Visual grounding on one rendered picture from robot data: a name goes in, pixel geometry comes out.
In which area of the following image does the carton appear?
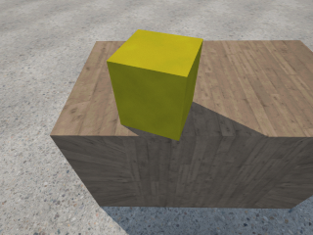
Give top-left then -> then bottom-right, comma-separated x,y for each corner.
107,29 -> 203,141

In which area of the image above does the pedestal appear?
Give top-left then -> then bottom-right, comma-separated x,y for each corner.
50,40 -> 313,210

